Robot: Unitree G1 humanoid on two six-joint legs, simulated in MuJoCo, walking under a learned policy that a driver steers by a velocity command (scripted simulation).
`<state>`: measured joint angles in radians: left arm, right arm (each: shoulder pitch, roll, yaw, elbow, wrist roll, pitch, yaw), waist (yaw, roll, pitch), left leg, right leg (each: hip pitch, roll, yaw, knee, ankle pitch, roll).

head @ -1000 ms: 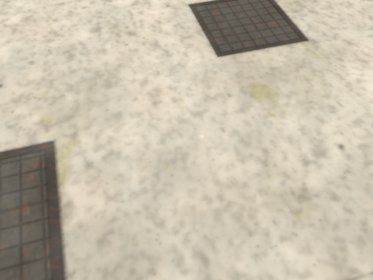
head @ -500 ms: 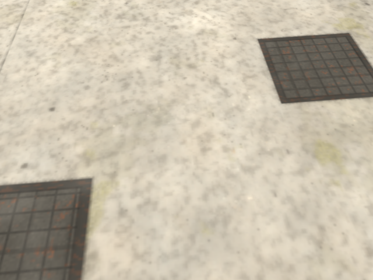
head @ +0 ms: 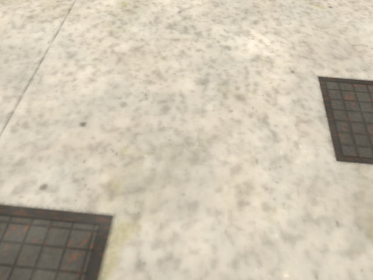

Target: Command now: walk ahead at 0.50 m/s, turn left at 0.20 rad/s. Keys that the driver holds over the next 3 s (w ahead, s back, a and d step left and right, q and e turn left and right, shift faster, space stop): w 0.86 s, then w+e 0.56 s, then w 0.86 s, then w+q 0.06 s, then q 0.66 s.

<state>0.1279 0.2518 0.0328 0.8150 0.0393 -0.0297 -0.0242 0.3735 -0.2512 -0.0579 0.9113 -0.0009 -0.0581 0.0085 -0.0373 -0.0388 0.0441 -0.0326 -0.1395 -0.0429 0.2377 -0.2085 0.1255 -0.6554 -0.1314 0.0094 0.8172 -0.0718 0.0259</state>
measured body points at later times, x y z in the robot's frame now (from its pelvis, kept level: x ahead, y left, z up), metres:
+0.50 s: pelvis +0.28 -0.06 +0.00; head +0.30 -0.07 +0.45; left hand +0.27 +0.20 -0.13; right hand +0.40 -0.31 -0.13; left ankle +0.38 +0.10 -0.68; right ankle +0.25 -0.13 -0.75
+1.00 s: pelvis +0.55 +0.01 +0.00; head +0.56 +0.02 +0.45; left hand +0.63 +0.26 -0.14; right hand +0.55 -0.25 -0.13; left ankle +0.53 +0.07 -0.75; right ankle +0.60 -0.15 -0.67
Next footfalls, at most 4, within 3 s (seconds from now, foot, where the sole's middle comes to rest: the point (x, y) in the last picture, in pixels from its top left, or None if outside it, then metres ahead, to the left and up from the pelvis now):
0.20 right None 0.29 -0.13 -0.78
0.72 left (162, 253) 0.57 0.07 -0.78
1.30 right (208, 187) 0.85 -0.12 -0.78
1.84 left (189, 123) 1.20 -0.05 -0.78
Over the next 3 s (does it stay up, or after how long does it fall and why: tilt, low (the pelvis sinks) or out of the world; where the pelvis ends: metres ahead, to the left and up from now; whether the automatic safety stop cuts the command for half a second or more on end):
stays up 1.40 -0.22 -0.01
